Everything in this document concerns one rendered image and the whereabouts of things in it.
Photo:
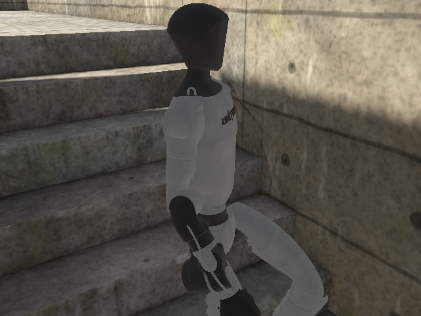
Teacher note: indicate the stairs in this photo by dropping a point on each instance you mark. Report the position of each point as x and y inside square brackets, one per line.
[84, 226]

